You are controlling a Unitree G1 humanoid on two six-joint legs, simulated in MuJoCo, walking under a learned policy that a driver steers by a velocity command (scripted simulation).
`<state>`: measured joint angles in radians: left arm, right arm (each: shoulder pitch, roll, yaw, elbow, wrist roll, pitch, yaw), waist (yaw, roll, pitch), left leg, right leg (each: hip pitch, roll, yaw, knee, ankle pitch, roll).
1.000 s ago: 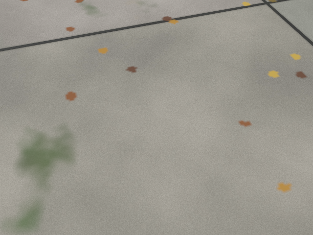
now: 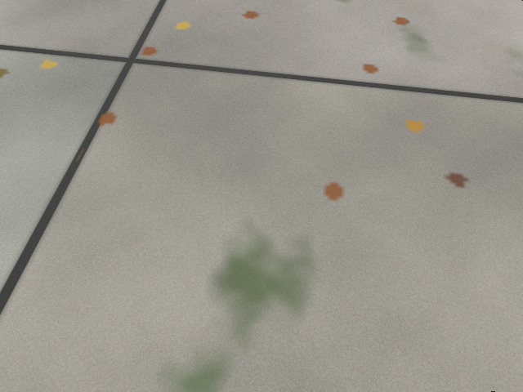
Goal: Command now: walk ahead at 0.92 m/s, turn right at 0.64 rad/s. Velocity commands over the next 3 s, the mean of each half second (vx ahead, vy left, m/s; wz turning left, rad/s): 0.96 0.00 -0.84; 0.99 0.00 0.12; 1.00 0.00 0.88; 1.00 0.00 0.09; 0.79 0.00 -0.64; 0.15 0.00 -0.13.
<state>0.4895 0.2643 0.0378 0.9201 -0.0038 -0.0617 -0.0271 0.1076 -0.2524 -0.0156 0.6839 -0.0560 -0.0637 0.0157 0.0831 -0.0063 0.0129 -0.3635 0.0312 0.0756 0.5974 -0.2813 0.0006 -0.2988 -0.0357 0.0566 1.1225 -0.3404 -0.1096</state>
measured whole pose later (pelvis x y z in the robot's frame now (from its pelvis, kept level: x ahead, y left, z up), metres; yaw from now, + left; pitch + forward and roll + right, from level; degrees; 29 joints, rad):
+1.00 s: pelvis +0.88 -0.20 +0.01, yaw -19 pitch +0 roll +2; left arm 0.13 0.26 -0.02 0.71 0.08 -0.09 -0.01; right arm 0.48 -0.31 -0.06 0.90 -0.01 -0.05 0.02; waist -0.05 -0.01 0.03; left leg -0.20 -0.19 -0.02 0.41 -0.21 0.14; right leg -0.58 -0.05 0.08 1.23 -0.28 -0.01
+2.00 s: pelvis +1.77 -0.27 +0.00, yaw +7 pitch +0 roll +2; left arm 0.17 0.27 0.02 0.78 0.01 -0.02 -0.06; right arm 0.45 -0.28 -0.04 0.90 -0.02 -0.12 0.01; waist -0.04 -0.02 0.04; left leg 0.15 -0.10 0.21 0.18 -0.30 0.08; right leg -0.80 -0.11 -0.04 0.91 0.06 -0.09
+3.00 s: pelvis +2.36 -0.26 +0.01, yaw -17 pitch +0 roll +0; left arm 0.26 0.21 0.00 0.95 0.02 0.03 0.03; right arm 0.29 -0.23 -0.01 0.89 -0.01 0.01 -0.01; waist -0.02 0.01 -0.01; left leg -0.34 -0.06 0.04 0.41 -0.09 0.07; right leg -0.21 0.03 0.04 0.49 -0.28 -0.03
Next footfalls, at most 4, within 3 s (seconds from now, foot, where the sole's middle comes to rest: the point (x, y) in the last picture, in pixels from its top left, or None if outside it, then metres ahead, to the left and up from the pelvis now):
0.36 right None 0.47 -0.09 -0.77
0.82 left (358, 240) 0.93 -0.18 -0.77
1.24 right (445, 163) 1.27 -0.49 -0.77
1.68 left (364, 86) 1.66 -0.23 -0.77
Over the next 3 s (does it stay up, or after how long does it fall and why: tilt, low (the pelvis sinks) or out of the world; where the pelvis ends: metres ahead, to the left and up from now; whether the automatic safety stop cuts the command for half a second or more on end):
stays up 2.36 -0.26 0.01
